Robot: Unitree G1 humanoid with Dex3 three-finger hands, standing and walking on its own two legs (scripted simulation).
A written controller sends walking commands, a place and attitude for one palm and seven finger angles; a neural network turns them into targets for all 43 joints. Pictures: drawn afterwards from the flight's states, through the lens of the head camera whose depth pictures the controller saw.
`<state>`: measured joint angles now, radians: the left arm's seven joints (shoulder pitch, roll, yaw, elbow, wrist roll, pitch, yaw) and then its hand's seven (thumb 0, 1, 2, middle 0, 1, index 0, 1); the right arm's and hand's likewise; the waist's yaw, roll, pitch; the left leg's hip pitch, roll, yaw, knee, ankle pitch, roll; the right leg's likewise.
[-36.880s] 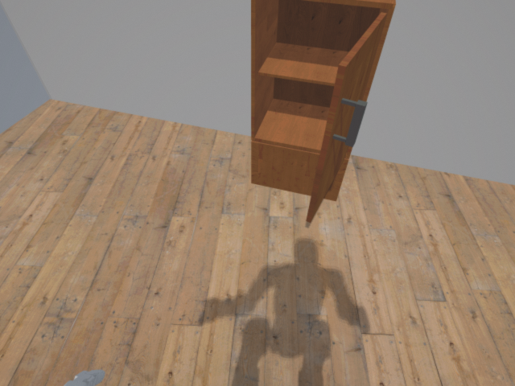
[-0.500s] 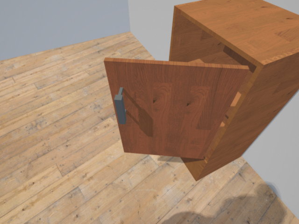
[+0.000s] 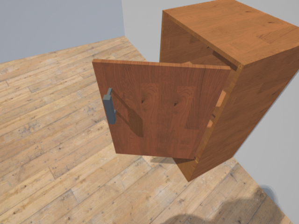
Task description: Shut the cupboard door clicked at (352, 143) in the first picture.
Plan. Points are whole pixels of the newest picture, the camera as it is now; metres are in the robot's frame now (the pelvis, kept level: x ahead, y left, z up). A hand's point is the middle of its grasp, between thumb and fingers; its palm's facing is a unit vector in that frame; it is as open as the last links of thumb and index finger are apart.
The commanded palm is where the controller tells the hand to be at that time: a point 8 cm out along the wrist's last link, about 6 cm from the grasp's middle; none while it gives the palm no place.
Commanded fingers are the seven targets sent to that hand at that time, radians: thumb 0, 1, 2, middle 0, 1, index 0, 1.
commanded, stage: shuffle to correct the standing spot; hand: left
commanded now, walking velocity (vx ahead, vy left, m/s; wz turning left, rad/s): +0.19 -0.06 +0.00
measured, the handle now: (111, 106) +0.51 +0.18 -0.02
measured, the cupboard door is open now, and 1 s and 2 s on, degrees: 58 58 58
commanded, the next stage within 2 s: come to a stop and stand still in 0.10 s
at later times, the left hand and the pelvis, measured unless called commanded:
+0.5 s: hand out of the picture +0.05 +0.18 -0.18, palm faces +0.00 -0.98 -0.22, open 7.3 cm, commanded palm none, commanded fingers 0.00 0.90 0.90 -0.20 -0.30 -0.20 -0.30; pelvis +0.06 +0.00 +0.00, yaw -2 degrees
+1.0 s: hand out of the picture +0.03 +0.17 -0.19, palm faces +0.03 -0.99 -0.17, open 7.3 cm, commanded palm none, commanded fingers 0.00 0.90 0.90 -0.20 -0.30 -0.20 -0.30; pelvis +0.02 +0.00 -0.01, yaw -1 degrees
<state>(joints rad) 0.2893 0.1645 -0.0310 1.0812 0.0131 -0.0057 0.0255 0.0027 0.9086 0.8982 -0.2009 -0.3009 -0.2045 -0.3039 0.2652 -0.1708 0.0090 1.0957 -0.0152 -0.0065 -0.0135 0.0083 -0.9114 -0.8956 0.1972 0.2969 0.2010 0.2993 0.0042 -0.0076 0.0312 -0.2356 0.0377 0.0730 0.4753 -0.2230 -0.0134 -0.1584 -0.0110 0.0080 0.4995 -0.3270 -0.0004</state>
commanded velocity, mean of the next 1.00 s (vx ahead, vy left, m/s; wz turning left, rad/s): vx -0.02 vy -0.02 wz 0.00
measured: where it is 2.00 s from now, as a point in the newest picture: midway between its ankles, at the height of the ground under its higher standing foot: outside the picture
